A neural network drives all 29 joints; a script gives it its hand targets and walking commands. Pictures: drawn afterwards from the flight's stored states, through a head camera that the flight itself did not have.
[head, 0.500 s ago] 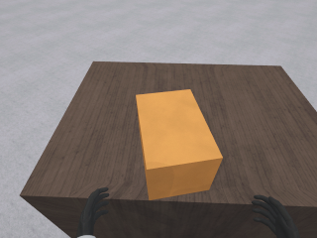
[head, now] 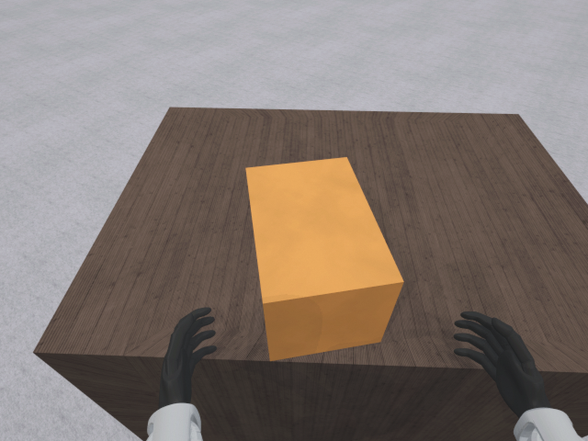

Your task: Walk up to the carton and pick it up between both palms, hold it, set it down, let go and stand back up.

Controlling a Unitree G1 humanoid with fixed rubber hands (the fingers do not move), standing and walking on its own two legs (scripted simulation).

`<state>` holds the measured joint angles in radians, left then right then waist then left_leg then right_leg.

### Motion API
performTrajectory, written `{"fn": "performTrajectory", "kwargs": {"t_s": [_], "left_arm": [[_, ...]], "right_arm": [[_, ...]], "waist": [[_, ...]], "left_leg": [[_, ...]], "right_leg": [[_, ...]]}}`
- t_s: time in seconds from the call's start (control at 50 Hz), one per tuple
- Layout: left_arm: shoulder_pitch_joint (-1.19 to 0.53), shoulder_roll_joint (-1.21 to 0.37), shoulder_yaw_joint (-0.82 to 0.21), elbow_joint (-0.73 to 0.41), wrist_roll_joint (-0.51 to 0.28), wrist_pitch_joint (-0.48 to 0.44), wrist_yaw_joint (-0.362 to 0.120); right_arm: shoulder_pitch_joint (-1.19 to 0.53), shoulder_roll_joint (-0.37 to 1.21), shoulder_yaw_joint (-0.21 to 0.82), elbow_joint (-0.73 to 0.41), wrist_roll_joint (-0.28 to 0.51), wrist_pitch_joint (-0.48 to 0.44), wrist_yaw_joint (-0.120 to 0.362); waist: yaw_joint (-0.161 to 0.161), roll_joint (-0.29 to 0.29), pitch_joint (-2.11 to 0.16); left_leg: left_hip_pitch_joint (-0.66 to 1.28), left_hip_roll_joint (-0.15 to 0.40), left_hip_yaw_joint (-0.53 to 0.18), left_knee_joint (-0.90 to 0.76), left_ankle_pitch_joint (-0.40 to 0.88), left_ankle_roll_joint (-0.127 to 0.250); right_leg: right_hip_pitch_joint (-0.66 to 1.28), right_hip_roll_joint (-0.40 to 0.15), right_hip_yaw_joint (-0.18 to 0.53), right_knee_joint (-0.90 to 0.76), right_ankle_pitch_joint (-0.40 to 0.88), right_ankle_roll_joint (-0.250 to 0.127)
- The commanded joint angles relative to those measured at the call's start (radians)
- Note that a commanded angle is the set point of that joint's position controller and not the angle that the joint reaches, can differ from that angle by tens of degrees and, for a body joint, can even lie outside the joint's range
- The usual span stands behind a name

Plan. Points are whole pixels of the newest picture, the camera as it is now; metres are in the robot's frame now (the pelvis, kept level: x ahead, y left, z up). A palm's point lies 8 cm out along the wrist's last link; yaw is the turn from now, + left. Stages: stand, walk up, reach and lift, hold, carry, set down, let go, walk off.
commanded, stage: reach and lift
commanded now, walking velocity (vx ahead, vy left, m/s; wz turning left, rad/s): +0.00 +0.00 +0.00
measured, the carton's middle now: (311, 252) +0.42 +0.03 -0.01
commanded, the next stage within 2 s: none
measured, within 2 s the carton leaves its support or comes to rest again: neither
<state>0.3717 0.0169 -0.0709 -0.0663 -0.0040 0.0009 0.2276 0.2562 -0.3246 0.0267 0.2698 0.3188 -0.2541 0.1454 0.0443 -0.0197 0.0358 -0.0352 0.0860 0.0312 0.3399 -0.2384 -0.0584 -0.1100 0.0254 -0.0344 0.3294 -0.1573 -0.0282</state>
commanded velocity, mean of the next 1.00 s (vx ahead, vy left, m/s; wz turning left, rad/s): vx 0.00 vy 0.00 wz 0.00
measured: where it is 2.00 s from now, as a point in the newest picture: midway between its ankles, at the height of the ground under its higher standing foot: outside the picture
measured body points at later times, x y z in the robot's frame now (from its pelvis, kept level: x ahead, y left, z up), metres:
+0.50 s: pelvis -0.02 -0.01 +0.00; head -0.01 +0.00 +0.45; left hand +0.27 +0.20 +0.07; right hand +0.32 -0.20 +0.07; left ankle -0.03 +0.15 -0.75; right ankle +0.02 -0.10 -0.75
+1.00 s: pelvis +0.00 -0.01 +0.00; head +0.01 +0.00 +0.45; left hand +0.32 +0.22 +0.11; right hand +0.40 -0.17 +0.11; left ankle -0.03 +0.15 -0.75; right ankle +0.02 -0.10 -0.75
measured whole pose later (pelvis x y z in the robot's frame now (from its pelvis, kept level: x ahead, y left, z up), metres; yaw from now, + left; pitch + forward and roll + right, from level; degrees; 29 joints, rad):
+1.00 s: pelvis +0.00 -0.01 +0.00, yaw +0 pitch -1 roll -1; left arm -0.29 0.06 0.17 -0.08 -0.04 0.62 0.15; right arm -0.48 -0.39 0.09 0.46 0.42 0.17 -0.01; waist 0.08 -0.01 0.04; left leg -0.09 0.09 0.02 0.33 -0.22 -0.07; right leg -0.16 0.03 -0.04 0.31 -0.13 -0.03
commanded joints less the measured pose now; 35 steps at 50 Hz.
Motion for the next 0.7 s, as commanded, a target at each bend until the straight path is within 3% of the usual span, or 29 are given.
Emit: {"fn": "performTrajectory", "kwargs": {"t_s": [0.0, 0.18, 0.28, 0.4, 0.58, 0.68], "left_arm": [[-0.147, 0.012, 0.02, -0.155, -0.007, 0.043, 0.002], [-0.418, 0.03, 0.098, -0.178, -0.021, 0.255, 0.001], [-0.551, 0.027, 0.114, -0.173, -0.029, 0.349, 0.0], [-0.645, 0.037, 0.141, -0.155, -0.041, 0.419, -0.011], [-0.681, 0.069, 0.188, -0.2, -0.039, 0.467, -0.048], [-0.731, 0.083, 0.207, -0.221, -0.035, 0.511, -0.071]], "right_arm": [[-0.152, -0.116, -0.052, -0.149, -0.014, 0.042, -0.024], [-0.423, -0.085, -0.056, -0.184, -0.033, 0.21, -0.075], [-0.545, -0.093, -0.075, -0.129, -0.04, 0.281, -0.091], [-0.672, -0.128, -0.079, -0.08, -0.034, 0.32, -0.101], [-0.768, -0.17, -0.031, -0.065, 0.027, 0.31, -0.127], [-0.845, -0.192, -0.017, -0.07, 0.06, 0.324, -0.148]], "waist": [[0.004, -0.048, -0.06], [0.031, -0.051, -0.039], [0.023, -0.03, -0.087], [0.016, -0.032, -0.184], [0.028, -0.029, -0.294], [0.019, -0.022, -0.289]], "left_leg": [[-0.149, -0.088, 0.015, -0.082, 0.14, 0.043], [-0.209, -0.092, 0.024, -0.126, -0.058, 0.053], [-0.216, -0.087, 0.023, -0.122, -0.086, 0.046], [-0.186, -0.087, 0.021, -0.104, -0.004, 0.04], [-0.057, -0.095, 0.009, -0.034, 0.342, 0.023], [-0.047, -0.103, 0.006, -0.016, 0.42, 0.013]], "right_leg": [[0.133, 0.014, 0.084, -0.037, 0.089, -0.019], [0.089, -0.028, 0.126, -0.073, -0.149, -0.01], [0.077, -0.03, 0.124, -0.065, -0.191, -0.015], [0.111, -0.012, 0.096, -0.035, -0.084, -0.01], [0.182, 0.034, 0.048, 0.003, 0.239, 0.003], [0.216, 0.04, 0.047, 0.004, 0.364, 0.015]]}}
